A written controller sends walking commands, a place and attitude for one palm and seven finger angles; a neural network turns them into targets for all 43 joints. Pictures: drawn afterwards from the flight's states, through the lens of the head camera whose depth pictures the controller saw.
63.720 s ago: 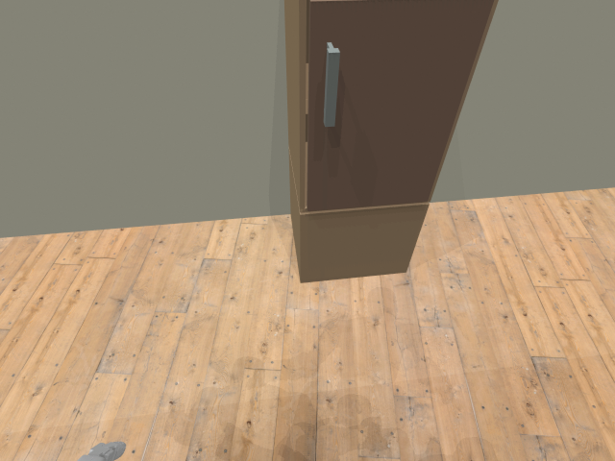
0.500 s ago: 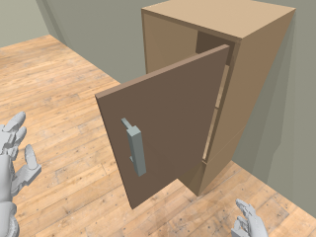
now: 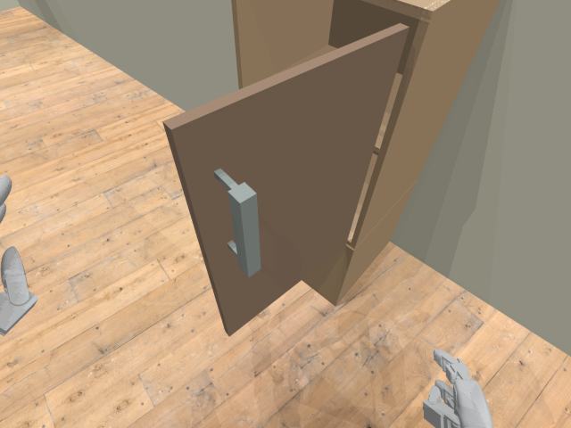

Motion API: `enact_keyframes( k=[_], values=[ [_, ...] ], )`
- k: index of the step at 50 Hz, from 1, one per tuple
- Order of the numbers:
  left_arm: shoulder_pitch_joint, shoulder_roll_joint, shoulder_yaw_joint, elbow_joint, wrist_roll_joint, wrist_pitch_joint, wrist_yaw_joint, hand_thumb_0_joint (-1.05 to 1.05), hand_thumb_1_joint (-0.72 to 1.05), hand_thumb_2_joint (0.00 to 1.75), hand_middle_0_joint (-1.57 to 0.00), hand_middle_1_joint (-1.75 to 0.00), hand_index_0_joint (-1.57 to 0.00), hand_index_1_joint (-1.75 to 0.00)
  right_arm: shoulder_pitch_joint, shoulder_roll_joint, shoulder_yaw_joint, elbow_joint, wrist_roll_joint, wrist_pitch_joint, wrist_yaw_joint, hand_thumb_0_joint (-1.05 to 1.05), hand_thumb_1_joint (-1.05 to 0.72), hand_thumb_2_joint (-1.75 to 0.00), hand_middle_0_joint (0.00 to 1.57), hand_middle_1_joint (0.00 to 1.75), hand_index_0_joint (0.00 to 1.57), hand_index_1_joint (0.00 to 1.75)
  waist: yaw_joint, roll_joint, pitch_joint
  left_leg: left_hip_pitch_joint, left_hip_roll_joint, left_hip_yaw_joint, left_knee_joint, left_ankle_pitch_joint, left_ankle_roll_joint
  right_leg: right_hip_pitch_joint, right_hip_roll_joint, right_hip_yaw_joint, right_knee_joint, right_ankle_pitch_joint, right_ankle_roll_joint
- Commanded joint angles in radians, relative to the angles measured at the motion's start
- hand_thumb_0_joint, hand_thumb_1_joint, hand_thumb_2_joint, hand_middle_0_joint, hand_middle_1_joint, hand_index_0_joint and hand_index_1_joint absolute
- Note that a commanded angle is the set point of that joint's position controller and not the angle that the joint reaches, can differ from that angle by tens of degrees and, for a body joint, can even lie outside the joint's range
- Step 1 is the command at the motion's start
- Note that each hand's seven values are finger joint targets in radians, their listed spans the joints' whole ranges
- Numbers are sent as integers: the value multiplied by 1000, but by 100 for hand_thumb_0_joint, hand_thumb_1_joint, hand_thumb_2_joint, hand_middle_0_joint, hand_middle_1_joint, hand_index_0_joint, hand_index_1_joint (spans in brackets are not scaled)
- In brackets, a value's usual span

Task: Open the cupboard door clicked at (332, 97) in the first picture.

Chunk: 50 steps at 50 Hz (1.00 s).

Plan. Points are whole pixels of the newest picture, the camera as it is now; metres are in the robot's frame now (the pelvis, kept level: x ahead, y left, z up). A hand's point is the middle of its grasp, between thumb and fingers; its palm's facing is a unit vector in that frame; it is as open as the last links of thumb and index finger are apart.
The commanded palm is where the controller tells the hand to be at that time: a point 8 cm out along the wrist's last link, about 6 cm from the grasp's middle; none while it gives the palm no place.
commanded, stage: step back with the hand held close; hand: left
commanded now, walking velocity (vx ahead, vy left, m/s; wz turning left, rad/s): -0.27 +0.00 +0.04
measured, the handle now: (237, 225) +0.36 +0.10 +0.09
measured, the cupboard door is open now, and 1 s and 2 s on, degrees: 82 82 82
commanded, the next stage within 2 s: stop stepping back and stand still in 0.64 s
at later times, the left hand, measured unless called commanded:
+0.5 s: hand out of the picture +0.13 +0.27 +0.18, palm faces +0.50 -0.72 -0.48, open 7.4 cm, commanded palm +0.07 +0.29 +0.18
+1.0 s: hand out of the picture +0.06 +0.21 +0.15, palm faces +0.32 -0.79 -0.53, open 7.4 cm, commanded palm -0.01 +0.25 +0.18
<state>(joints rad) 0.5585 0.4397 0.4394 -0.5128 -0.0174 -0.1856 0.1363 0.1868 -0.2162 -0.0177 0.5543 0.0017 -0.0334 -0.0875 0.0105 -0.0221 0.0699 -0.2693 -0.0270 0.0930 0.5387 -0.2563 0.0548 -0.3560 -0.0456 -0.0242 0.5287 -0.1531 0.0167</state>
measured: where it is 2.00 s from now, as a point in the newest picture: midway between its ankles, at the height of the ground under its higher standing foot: outside the picture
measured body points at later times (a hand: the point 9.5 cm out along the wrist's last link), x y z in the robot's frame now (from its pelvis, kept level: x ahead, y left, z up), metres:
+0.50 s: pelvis -0.07 -0.01 +0.00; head -0.04 +0.01 +0.45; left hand +0.10 +0.31 +0.21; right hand +0.09 -0.23 -0.08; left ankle +0.02 +0.09 -0.73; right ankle -0.13 -0.14 -0.67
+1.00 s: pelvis -0.16 -0.04 +0.00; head -0.13 -0.03 +0.45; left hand +0.04 +0.25 +0.18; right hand +0.01 -0.30 -0.06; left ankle -0.11 +0.04 -0.73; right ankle -0.20 -0.13 -0.73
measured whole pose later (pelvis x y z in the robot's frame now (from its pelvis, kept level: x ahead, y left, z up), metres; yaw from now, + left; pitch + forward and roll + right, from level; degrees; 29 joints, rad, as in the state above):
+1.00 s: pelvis -0.16 -0.04 +0.00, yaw -3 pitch +1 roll +1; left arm 0.59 0.46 0.43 -0.50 -0.04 -0.16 0.15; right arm 0.17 -0.23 -0.01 0.57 -0.01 -0.12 -0.08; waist -0.02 -0.05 0.04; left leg -0.32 -0.05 0.09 0.47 -0.17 0.06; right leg -0.26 0.00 -0.02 0.63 -0.43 0.01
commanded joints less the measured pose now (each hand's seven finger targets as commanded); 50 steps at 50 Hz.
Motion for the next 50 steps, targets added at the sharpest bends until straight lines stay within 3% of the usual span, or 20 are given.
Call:
enact_keyframes(
  k=[1, 5, 9, 12, 14, 16, 17, 19, 26, 30, 32, 33, 35, 36, 38, 41, 43, 45, 47, 50],
  values=[
    [-35, 118, 119, -186, 10, -67, 28, 0, 90, 90, -20, -30, -20, -30, -84, -141, -41, -171, -1, -71, -4, 0, -90, -90, 20, 30, 20, 30, 7, 156, -123, -359, 214, -202, -254, -113, 38, 337, 7, 43, 180, 96, -3],
    [-83, 117, 114, -182, 23, -81, 28, 0, 90, 90, -20, -30, -20, -30, -67, -140, -43, -171, 5, -82, -2, 0, -90, -90, 20, 30, 20, 30, -10, 63, -90, -415, 166, -185, -175, -320, 43, 291, -25, 115, 125, 89, -19],
    [-130, 145, 115, -220, 15, -92, 33, 0, 90, 90, -20, -30, -20, -30, -45, -131, -41, -148, -1, -85, 4, 0, -90, -90, 20, 30, 20, 30, -21, -59, -97, -185, 63, -136, 83, -301, -3, -20, -143, 281, -159, -241, -85],
    [-127, 162, 121, -251, 9, -99, 48, 0, 90, 90, -20, -30, -20, -30, -48, -108, -19, -122, -7, -87, 7, 0, -90, -90, 20, 30, 20, 30, -23, -83, -135, -10, 52, -130, 149, -220, -18, -169, -175, 225, -190, -329, -93],
    [-98, 174, 145, -273, 3, -108, 55, 0, 90, 90, -20, -30, -20, -30, -66, -125, -24, -137, -8, -91, -6, 0, -90, -90, 20, 30, 20, 30, -19, 74, -127, -81, 112, -217, -46, -283, 3, -126, -93, 145, -56, -317, -53],
    [-88, 150, 169, -301, 16, -123, 60, 0, 90, 90, -20, -30, -20, -30, -71, -141, -31, -156, -17, -107, -13, 0, -90, -90, 20, 30, 20, 30, -12, 399, -138, -412, 345, -490, -415, -535, 88, 152, 83, 12, 449, -223, 14],
    [-112, 171, 184, -302, 29, -124, 68, 0, 90, 90, -20, -30, -20, -30, -56, -110, -35, -144, -28, -121, -13, 0, -90, -90, 20, 30, 20, 30, -21, 355, -124, -434, 393, -514, -453, -451, 120, 131, 90, 53, 651, -276, 8],
    [-81, 171, 177, -245, 14, -121, 66, 0, 90, 90, -20, -30, -20, -30, -55, -108, -49, -120, -14, -133, -2, 0, -90, -90, 20, 30, 20, 30, -16, 150, -157, -293, 372, -425, -340, -255, 118, 37, 83, 87, 672, -320, -2],
    [-64, 87, 52, -221, -24, -74, 48, 0, 90, 90, -20, -30, -20, -30, -56, -118, -36, -57, -13, -166, 25, 0, -90, -90, 20, 30, 20, 30, -17, 258, -198, 73, 282, -257, -327, 103, 46, 40, 82, -28, 128, -359, -7],
    [-66, 156, 91, -272, -40, -80, 30, 0, 90, 90, -20, -30, -20, -30, -89, -110, -27, -62, -11, -150, 30, 0, -90, -90, 20, 30, 20, 30, 11, 165, -277, 168, 203, -170, -188, 318, -11, 152, 42, -4, -244, -27, -33],
    [-51, 246, 163, -275, -48, -96, 25, 0, 90, 90, -20, -30, -20, -30, -122, -84, -16, -83, -3, -129, 22, 0, -90, -90, 20, 30, 20, 30, 17, -110, -269, 106, 83, -25, 43, 74, -66, 104, -151, 135, -254, 344, -79],
    [-44, 273, 197, -263, -48, -110, 27, 0, 90, 90, -20, -30, -20, -30, -134, -84, -11, -96, -2, -133, 16, 0, -90, -90, 20, 30, 20, 30, 32, -123, -222, -18, 46, -28, 203, -98, -72, 90, -234, 170, -244, 489, -109],
    [10, 252, 201, -246, -38, -97, 25, 0, 90, 90, -20, -30, -20, -30, -156, -72, -6, -113, 22, -120, 10, 0, -90, -90, 20, 30, 20, 30, 40, -214, -292, -258, -5, -67, 333, -230, -65, 361, -259, 137, -100, 1065, -72],
    [47, 250, 217, -234, -32, -76, 16, 0, 90, 90, -20, -30, -20, -30, -163, -61, 4, -129, 21, -115, 6, 0, -90, -90, 20, 30, 20, 30, 37, -226, -298, -285, 14, -57, 292, -199, -67, 402, -242, 101, -56, 1111, -58],
    [100, 191, 182, -209, -31, -52, 9, 0, 90, 90, -20, -30, -20, -30, -168, -50, 19, -127, 10, -95, -4, 0, -90, -90, 20, 30, 20, 30, 13, -104, -252, -197, 14, -5, 194, -69, -77, 327, -191, 67, -43, 954, -100],
    [99, 164, 148, -211, -45, -48, 26, 0, 90, 90, -20, -30, -20, -30, -116, -101, 4, -104, 4, -91, -16, 0, -90, -90, 20, 30, 20, 30, -31, 50, -261, 89, 22, -11, -100, 314, -51, 222, -107, 28, 3, 654, -42],
    [98, 164, 132, -223, -47, -45, 35, 0, 90, 90, -20, -30, -20, -30, -61, -146, -26, -112, 15, -105, -10, 0, -90, -90, 20, 30, 20, 30, -11, 132, -320, 269, 194, -170, -112, 794, 14, 112, -8, 10, 103, 122, 13],
    [105, 159, 120, -177, -37, -46, 36, 0, 90, 90, -20, -30, -20, -30, -32, -145, -34, -111, 15, -127, 4, 0, -90, -90, 20, 30, 20, 30, -4, 199, -271, 305, 268, -274, -143, 807, 59, -5, 42, 16, 112, -327, 5],
    [49, 185, 129, -230, -26, -46, 38, 0, 90, 90, -20, -30, -20, -30, -42, -145, -22, -110, -13, -137, 8, 0, -90, -90, 20, 30, 20, 30, -14, 268, -218, 197, 255, -298, -200, 725, 41, 37, 45, -7, 144, -325, -7],
    [33, 184, 124, -266, -23, -51, 38, 0, 90, 90, -20, -30, -20, -30, -49, -143, -18, -111, -5, -148, 12, 0, -90, -90, 20, 30, 20, 30, -12, 186, -229, 93, 220, -239, -202, 453, 34, 165, 37, -12, 42, -215, -7]
  ],
)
